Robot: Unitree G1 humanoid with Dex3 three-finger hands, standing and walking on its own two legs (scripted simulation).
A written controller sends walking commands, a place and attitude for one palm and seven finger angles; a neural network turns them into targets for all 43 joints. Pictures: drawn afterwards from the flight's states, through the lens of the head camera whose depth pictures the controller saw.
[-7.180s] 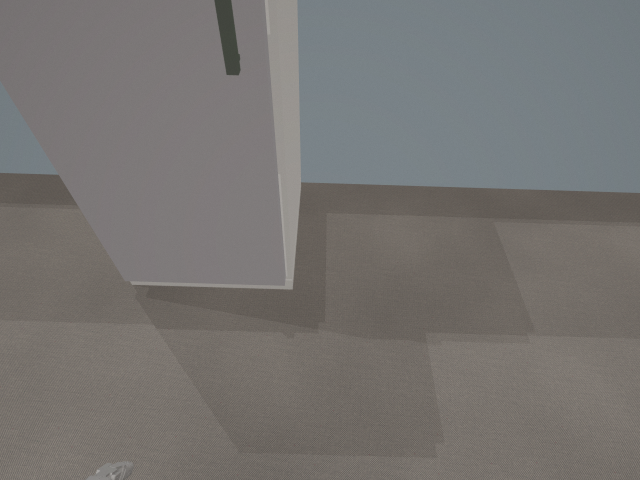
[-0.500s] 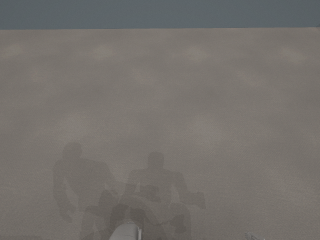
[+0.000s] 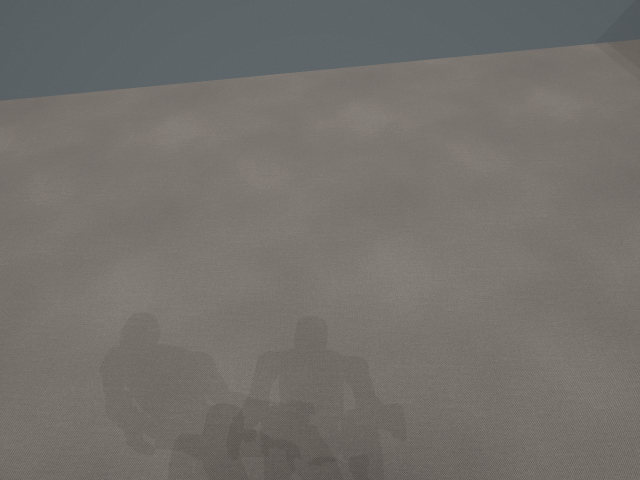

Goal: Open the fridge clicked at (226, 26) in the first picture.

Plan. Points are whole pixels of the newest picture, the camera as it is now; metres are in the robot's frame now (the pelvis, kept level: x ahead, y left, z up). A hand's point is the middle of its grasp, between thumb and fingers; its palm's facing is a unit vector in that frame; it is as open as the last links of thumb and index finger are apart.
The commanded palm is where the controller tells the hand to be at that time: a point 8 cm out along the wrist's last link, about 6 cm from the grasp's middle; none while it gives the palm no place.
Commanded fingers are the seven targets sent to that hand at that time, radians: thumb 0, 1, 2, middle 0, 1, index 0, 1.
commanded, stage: turn to face it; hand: right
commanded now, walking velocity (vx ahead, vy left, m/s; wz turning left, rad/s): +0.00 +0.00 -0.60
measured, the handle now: out of the picture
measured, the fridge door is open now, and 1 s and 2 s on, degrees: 0 0 0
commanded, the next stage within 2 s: none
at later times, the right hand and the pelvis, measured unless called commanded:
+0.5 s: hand out of the picture +0.04 -0.20 -0.13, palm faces +0.29 +0.92 -0.26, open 7.4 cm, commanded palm none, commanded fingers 0.00 -0.90 -0.90 0.20 0.30 0.20 0.30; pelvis -0.02 +0.03 +0.02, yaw -17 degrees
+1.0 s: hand out of the picture -0.15 -0.16 -0.17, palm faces +0.62 +0.75 -0.25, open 7.4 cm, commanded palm none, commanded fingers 0.00 -0.90 -0.90 0.20 0.30 0.20 0.30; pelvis -0.05 +0.03 +0.00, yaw -37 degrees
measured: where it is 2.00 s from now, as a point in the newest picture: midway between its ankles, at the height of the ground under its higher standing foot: outside the picture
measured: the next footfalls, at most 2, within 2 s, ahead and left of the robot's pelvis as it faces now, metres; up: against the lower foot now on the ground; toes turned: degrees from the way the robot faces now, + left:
left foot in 0.54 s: +0.04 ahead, +0.16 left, +0.00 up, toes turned -18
right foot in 0.96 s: -0.08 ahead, -0.08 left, +0.00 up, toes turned -41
